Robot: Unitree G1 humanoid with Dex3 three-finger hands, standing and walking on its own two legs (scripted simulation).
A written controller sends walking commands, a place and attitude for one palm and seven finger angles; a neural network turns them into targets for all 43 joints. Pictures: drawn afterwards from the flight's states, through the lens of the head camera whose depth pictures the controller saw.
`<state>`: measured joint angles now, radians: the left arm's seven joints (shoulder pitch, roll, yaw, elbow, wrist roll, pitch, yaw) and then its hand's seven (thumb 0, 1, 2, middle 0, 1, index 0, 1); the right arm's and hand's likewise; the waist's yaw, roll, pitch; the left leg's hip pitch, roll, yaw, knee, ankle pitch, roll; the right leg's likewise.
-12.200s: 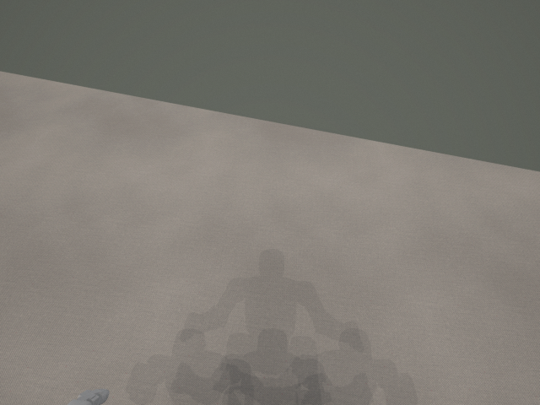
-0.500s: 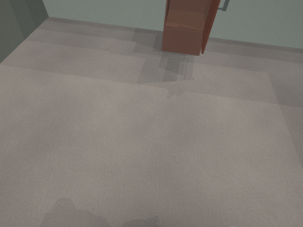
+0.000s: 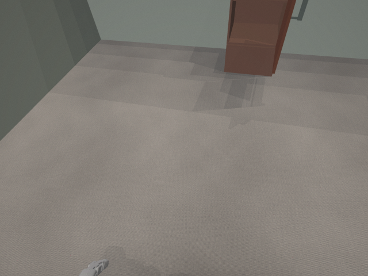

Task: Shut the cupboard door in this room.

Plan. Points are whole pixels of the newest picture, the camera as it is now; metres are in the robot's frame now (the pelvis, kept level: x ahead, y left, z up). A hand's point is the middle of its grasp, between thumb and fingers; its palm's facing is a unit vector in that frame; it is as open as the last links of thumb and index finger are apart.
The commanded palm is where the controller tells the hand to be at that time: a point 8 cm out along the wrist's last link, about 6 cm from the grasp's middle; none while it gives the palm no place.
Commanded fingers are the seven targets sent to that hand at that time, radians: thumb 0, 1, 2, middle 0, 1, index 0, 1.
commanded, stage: stand and wait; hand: left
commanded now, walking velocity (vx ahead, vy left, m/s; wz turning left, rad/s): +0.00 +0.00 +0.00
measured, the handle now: (300, 4) +1.45 -0.61 -0.04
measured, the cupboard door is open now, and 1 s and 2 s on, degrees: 86 86 86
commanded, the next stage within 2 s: turn or walk to find it in 0.52 s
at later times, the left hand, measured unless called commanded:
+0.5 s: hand out of the picture -0.04 +0.19 -0.17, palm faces +0.10 -0.98 -0.17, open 7.4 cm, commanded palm none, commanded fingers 0.00 0.90 0.90 -0.20 -0.30 -0.20 -0.30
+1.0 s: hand out of the picture -0.01 +0.22 -0.17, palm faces +0.08 -0.98 -0.20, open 7.4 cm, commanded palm none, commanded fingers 0.00 0.90 0.90 -0.20 -0.30 -0.20 -0.30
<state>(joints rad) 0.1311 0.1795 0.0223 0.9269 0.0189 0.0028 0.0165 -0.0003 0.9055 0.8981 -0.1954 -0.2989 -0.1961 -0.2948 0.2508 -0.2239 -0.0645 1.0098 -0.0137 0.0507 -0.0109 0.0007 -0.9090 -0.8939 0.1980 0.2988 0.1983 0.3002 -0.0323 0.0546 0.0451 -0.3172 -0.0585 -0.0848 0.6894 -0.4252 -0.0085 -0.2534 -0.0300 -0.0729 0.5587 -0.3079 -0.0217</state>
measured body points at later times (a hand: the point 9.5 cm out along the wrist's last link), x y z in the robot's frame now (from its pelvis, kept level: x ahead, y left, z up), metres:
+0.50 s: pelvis +0.00 +0.02 +0.01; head +0.00 +0.03 +0.46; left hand -0.04 +0.24 -0.16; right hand +0.05 -0.21 -0.14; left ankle -0.04 +0.14 -0.73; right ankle -0.01 -0.10 -0.73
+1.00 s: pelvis -0.01 +0.04 +0.01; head -0.01 +0.04 +0.46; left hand -0.02 +0.27 -0.15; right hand -0.01 -0.18 -0.16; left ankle -0.04 +0.14 -0.73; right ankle -0.01 -0.10 -0.73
